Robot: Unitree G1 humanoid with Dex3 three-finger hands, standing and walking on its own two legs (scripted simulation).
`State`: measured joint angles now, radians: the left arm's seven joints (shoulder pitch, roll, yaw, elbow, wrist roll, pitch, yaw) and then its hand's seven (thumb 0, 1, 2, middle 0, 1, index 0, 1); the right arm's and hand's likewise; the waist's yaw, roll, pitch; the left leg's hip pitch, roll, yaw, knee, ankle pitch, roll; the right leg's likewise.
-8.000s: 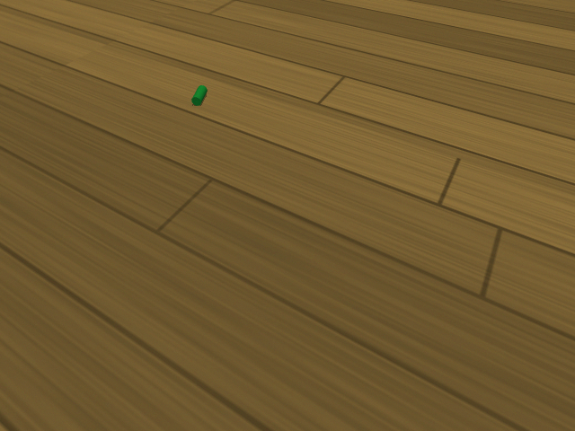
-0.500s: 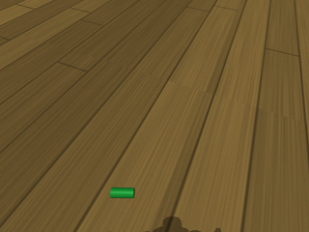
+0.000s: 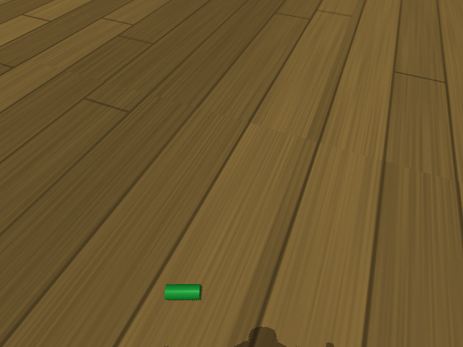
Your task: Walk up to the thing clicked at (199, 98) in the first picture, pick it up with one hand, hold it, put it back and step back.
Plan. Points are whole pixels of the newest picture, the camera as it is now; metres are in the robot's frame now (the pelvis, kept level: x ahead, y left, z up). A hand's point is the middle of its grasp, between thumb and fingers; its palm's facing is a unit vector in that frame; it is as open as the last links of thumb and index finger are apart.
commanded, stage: walk up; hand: left
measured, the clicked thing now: (183, 291) +0.45 +0.20 -0.75
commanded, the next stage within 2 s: stand in 0.06 s
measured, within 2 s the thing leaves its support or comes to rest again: neither
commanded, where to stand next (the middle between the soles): +0.03 -0.02 m, yaw -2 degrees
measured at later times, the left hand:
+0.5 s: hand out of the picture +0.08 +0.24 -0.16, palm faces +0.00 -0.94 -0.34, open 7.3 cm
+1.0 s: hand out of the picture +0.07 +0.25 -0.16, palm faces +0.00 -0.94 -0.33, open 7.3 cm
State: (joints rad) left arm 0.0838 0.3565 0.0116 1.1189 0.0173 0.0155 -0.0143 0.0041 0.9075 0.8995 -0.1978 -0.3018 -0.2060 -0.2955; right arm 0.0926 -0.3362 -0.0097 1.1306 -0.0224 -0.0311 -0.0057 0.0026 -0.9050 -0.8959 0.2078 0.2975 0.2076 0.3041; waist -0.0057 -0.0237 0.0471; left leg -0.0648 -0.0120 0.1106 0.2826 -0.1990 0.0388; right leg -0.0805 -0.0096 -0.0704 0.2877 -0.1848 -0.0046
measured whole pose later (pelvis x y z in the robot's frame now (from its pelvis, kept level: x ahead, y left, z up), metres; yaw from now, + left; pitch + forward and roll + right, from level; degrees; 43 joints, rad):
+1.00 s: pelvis +0.00 +0.00 +0.00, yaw +1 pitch -1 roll +0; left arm 0.10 0.35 -0.01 1.15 0.01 -0.01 0.00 0.00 0.91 0.90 -0.20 -0.30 -0.21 -0.30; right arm 0.10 -0.34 0.01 1.15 -0.01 -0.02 0.00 0.00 -0.91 -0.90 0.21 0.30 0.21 0.30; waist 0.00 -0.01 0.03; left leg -0.04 -0.01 0.08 0.25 -0.18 0.03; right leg -0.05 -0.01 -0.10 0.25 -0.18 -0.01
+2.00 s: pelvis +0.00 +0.00 +0.00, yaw +2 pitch -1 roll +0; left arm 0.11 0.35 -0.01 1.14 0.01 -0.01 0.00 0.00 0.91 0.90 -0.20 -0.30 -0.21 -0.30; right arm 0.11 -0.34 0.01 1.15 -0.01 -0.02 0.00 0.00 -0.91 -0.90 0.21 0.30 0.21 0.30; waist 0.00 -0.01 0.03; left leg -0.05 -0.03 0.08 0.25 -0.18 0.04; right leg -0.05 -0.02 -0.10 0.26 -0.18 0.00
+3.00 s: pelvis +0.00 +0.01 +0.00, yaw +2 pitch -1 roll +0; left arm 0.12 0.35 -0.01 1.13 0.02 -0.01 0.00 0.00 0.91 0.90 -0.20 -0.30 -0.21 -0.30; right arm 0.11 -0.34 0.01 1.15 -0.01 -0.02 0.00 0.00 -0.91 -0.90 0.21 0.30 0.21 0.30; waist 0.00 -0.01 0.03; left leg -0.05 -0.03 0.07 0.25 -0.18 0.05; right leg -0.05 -0.03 -0.10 0.26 -0.18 0.01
